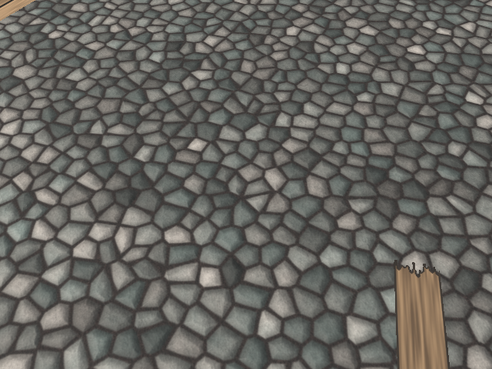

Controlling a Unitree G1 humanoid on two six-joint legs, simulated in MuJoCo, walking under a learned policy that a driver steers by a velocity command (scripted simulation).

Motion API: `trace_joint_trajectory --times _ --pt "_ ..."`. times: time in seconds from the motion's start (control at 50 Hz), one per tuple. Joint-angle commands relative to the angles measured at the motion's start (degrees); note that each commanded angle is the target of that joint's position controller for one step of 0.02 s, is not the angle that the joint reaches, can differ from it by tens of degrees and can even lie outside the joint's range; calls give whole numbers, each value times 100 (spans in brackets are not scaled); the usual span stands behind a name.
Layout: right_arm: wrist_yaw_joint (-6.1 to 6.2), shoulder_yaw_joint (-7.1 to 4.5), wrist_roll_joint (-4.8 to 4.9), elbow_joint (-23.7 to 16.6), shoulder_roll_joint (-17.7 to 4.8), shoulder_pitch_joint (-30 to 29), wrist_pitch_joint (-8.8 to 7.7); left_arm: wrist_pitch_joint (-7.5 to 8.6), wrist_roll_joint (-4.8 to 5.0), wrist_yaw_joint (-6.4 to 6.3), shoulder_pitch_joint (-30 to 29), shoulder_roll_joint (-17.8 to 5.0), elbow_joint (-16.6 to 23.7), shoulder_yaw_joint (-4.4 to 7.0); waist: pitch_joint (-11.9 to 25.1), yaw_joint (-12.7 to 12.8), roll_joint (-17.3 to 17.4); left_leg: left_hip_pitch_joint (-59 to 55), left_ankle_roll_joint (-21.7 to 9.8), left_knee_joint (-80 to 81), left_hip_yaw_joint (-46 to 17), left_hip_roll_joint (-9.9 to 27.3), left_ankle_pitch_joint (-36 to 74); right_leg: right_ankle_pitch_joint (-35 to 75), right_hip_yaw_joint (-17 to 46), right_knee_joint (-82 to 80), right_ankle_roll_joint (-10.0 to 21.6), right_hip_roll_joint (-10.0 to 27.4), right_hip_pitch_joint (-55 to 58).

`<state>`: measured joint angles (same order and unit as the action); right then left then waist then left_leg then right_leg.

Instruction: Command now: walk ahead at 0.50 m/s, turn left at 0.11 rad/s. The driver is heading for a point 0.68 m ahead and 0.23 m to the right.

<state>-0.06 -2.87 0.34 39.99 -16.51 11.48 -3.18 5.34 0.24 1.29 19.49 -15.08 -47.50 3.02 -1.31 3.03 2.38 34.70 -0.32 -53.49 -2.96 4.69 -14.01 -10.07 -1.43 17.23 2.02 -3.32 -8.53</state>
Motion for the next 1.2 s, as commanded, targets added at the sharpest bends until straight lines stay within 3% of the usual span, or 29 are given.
trace_joint_trajectory --times 0.02,0.14,0.18,0.22,0.24,0.26,0.28,0.3,0.34,0.36,0.38,0.44,0.56,0.66,0.7,0.74,0.76,0.78,0.8,0.82,0.84,0.86,0.88,0.9,0.96,1.02,1.06,1.14,1.2 --pt "-44 14 -16 -438 -154 -376 -122 71 62 -47 -331 -1013 394 225 1 -58 -639 16 56 1082 66 97 936 1118 966 -950 1041 1425 -25" --pt "-173 -11 74 -708 -278 -1259 -190 -74 152 -66 274 -1115 75 230 -176 174 -676 -336 -68 2219 146 -157 1365 1173 905 -678 834 1651 487" --pt "-199 -75 69 -711 -425 -1118 -234 -151 159 -96 282 -1205 24 252 -126 -31 -722 -721 -184 2480 157 -255 1027 1494 1056 -370 729 1749 664" --pt "-135 -283 15 -388 -802 25 -254 -184 136 -119 170 -1137 57 206 563 -677 -603 -2539 -423 2765 284 -372 1037 2493 767 956 469 1349 296" --pt "-60 -412 -94 -242 -1226 1055 -241 -159 5 -119 71 -789 244 60 1436 -1122 -93 -4187 -786 2549 -691 628 1110 1350 498 2623 217 983 -739" --pt "-56 -498 -120 -128 -1640 1374 -167 -68 44 -118 801 -154 352 -129 2222 -826 1454 -5838 -1570 3034 -3046 1961 12 -1970 224 4540 -117 163 -2774" --pt "-61 -362 -76 -133 -1077 1397 -153 -19 177 -119 566 -744 246 15 2006 -1023 961 -5492 -1518 3442 -3483 1862 -822 -2315 851 5322 -115 363 -3348" --pt "-53 -272 -34 -124 -848 1058 -165 -5 260 -112 125 -1022 384 120 1191 -967 702 -4849 -1290 3567 -2652 1690 -717 -1828 828 5488 -73 584 -3655" --pt "-82 -158 -60 -120 -484 378 -206 -73 142 -143 -235 -902 441 145 445 -649 315 -3622 -1077 3948 -1529 1222 90 -1026 709 5080 -119 926 -3360" --pt "-87 -154 -106 -89 -458 210 -253 -143 140 -133 -106 -798 442 153 352 -451 544 -3185 -1071 4134 -1190 1158 421 -777 747 4963 -159 1063 -3017" --pt "-94 -166 -113 -56 -415 92 -295 -212 154 -121 -11 -677 414 137 297 -350 487 -2970 -1104 4284 -923 1114 690 -671 734 4886 -203 1102 -2830" --pt "-61 -239 -126 116 -561 1 -393 -363 137 -129 -202 -487 541 126 23 -229 256 -2620 -1176 4612 -285 1167 1264 -217 778 4573 -305 1158 -2968" --pt "46 -315 -84 380 -801 235 -319 -308 94 60 -1161 -322 871 49 -237 -539 -57 -2936 -945 4666 925 945 1780 1301 370 2713 -223 1019 -2931" --pt "62 -396 55 631 -1010 630 -131 -322 99 207 -1889 -381 1303 46 -452 -738 -38 -3866 -798 4297 1242 1208 2328 806 2 1984 75 874 -3133" --pt "90 -437 94 635 -1163 572 -46 -343 89 241 -1772 -519 1397 120 -225 -547 135 -4106 -669 3679 1416 1221 4023 247 -308 1913 284 570 -2665" --pt "131 -463 136 595 -1285 448 51 -382 109 209 -777 -860 1219 329 407 80 244 -3979 -493 2147 1613 1066 5508 -72 -598 1765 580 77 -1285" --pt "155 -409 124 561 -1183 431 50 -418 117 120 195 -1209 966 530 905 577 61 -3159 -268 780 1715 836 4891 259 -391 1433 811 -46 282" --pt "118 -200 -124 298 -537 865 -39 -455 138 0 568 -1908 882 698 1415 307 -1317 -733 99 -1375 1651 172 863 150 2063 1378 1590 1379 2437" --pt "38 -69 -86 143 -364 807 -269 -357 128 37 472 -1908 1102 623 2317 159 -1435 606 210 -2595 275 -742 -2124 -963 4942 261 2410 2299 3295" --pt "-38 -202 168 0 -870 42 -416 -276 86 82 407 -1420 1081 472 1812 458 -778 1232 69 -2743 -250 -400 -1708 -1024 4392 -95 2007 2191 3005" --pt "-52 -178 227 -101 -834 -187 -496 -218 79 82 174 -1245 1056 416 1106 299 -650 1318 -54 -2345 -185 -168 -1189 -706 3603 -104 1775 1986 2221" --pt "1 -180 79 -10 -772 -194 -506 -211 88 72 -222 -1036 1099 344 629 22 -186 993 -61 -1826 -148 65 -799 -119 2915 -145 1533 1703 1340" --pt "27 -219 -20 18 -822 -54 -469 -195 30 44 -501 -929 1189 305 479 -222 -436 536 2 -1426 -191 202 -548 562 2566 -201 1521 1571 655" --pt "15 -239 -55 51 -843 74 -398 -189 -15 22 -660 -868 1282 279 435 -364 -508 204 76 -1255 -214 261 -435 938 2368 -304 1519 1443 277" --pt "27 -196 -121 20 -612 -16 -249 -156 23 -73 -615 -998 1250 318 328 -430 -427 -21 333 -480 -29 162 10 1510 1837 -472 1503 1208 -373" --pt "17 -97 -141 -122 -397 -607 -233 -194 32 -178 -452 -1084 1138 341 123 -243 -566 -232 458 938 97 -62 1088 2202 1254 -312 1197 888 -642" --pt "-47 -46 -123 -176 -308 -938 -281 -255 43 -228 -218 -1067 1011 339 232 -37 -693 -657 433 1689 220 -314 1914 2447 1047 -98 972 759 -652" --pt "-158 -109 -97 -232 -508 -1086 -331 -327 47 -269 10 -955 811 296 346 33 -826 -837 185 2353 16 -433 2110 2145 1484 406 799 1059 -24" --pt "-165 -198 -189 -58 -657 -476 -399 -354 17 -287 -264 -809 808 253 496 -370 -850 -1536 -140 2918 73 -425 2230 2359 1651 1274 556 986 236"
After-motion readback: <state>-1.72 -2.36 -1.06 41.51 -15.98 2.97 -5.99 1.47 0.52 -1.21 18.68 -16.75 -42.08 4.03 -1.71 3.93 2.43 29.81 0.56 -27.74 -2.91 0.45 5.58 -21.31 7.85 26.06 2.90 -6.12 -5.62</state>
